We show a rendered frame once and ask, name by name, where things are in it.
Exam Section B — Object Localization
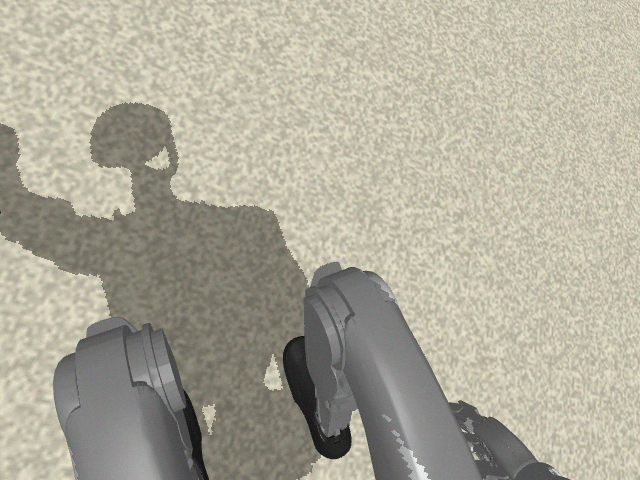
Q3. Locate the right robot arm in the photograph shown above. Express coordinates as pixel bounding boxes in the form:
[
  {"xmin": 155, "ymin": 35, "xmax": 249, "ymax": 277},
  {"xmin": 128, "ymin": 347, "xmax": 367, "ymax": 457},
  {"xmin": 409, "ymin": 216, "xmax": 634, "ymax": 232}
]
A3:
[{"xmin": 514, "ymin": 462, "xmax": 570, "ymax": 480}]

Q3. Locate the right robot hand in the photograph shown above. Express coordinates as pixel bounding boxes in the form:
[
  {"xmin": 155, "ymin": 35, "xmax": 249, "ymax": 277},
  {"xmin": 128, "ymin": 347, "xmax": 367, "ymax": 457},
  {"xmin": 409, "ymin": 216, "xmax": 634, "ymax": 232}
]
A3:
[{"xmin": 449, "ymin": 400, "xmax": 538, "ymax": 480}]

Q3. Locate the right robot foot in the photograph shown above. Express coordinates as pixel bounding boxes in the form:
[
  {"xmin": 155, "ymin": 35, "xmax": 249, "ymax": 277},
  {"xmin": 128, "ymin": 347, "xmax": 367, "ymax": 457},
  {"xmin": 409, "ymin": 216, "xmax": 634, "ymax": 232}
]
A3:
[{"xmin": 283, "ymin": 336, "xmax": 352, "ymax": 459}]

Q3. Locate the left robot foot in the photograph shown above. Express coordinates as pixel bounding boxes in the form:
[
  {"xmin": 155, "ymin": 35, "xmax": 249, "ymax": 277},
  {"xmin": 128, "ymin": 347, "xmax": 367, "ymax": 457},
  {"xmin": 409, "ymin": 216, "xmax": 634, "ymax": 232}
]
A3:
[{"xmin": 183, "ymin": 389, "xmax": 209, "ymax": 480}]

